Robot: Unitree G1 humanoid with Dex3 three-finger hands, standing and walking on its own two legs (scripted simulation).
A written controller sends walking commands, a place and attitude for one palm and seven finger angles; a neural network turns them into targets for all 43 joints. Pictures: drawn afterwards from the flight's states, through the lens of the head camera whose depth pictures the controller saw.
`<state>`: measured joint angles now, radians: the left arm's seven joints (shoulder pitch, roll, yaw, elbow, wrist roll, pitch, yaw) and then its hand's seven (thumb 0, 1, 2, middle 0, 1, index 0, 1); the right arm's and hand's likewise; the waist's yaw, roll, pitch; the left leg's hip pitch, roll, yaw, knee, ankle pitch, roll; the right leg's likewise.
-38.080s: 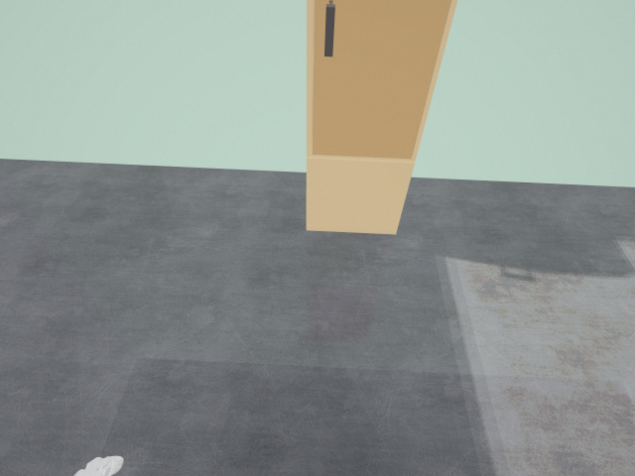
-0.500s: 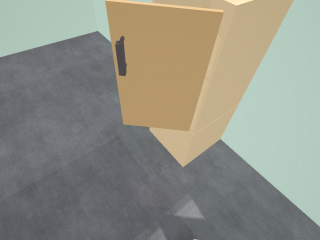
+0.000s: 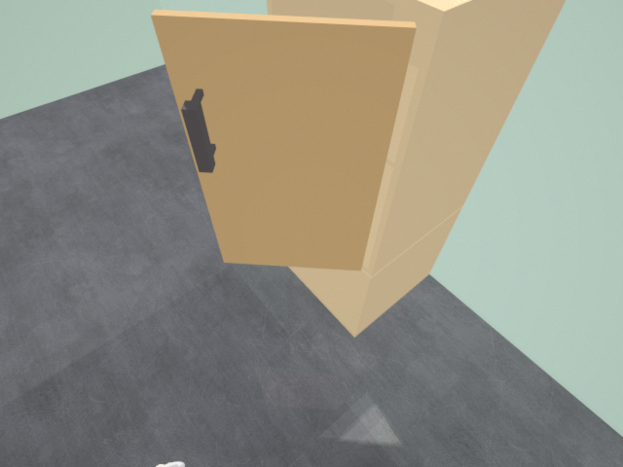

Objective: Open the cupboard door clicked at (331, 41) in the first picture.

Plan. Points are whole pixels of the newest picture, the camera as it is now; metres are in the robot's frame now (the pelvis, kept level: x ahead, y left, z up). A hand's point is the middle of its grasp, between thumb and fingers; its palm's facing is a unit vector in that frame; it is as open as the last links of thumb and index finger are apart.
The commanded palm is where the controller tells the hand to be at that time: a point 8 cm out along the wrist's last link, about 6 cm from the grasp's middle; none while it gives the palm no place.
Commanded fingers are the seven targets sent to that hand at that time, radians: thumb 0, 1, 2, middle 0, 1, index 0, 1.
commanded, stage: come to a stop and stand still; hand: left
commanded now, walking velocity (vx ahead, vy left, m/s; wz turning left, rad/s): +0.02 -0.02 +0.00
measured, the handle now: (202, 131) +0.58 +0.20 +0.09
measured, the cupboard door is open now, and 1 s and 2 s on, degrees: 47 47 47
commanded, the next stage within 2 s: look again from close up in 0.52 s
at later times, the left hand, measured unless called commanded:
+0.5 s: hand out of the picture +0.00 +0.17 -0.15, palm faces +0.01 -0.96 -0.26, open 7.4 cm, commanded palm none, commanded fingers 0.00 0.90 0.90 -0.20 -0.30 -0.20 -0.30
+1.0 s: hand out of the picture +0.01 +0.16 -0.16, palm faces -0.01 -0.97 -0.23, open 7.3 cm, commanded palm none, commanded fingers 0.00 0.90 0.90 -0.20 -0.30 -0.20 -0.30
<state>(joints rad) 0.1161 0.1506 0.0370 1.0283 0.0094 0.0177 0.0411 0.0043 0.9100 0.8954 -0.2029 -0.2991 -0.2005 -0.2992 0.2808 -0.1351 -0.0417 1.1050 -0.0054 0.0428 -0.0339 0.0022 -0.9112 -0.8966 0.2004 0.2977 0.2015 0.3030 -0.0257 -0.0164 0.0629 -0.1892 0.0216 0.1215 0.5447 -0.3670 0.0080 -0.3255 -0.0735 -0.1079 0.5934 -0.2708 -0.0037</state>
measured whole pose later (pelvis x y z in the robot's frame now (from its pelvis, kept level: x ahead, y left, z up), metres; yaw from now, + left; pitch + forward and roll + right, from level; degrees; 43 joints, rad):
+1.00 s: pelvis -0.02 -0.03 +0.01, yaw -1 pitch -1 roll +1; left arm 0.24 0.17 0.00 1.11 0.01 -0.02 0.03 0.01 0.92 0.90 -0.20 -0.30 -0.20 -0.30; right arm 0.33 -0.15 0.01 1.15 -0.01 -0.01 -0.03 0.00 -0.91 -0.90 0.20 0.30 0.20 0.30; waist -0.01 0.01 0.04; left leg -0.15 0.05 0.10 0.44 -0.27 -0.03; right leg -0.22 0.00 -0.06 0.49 -0.26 -0.04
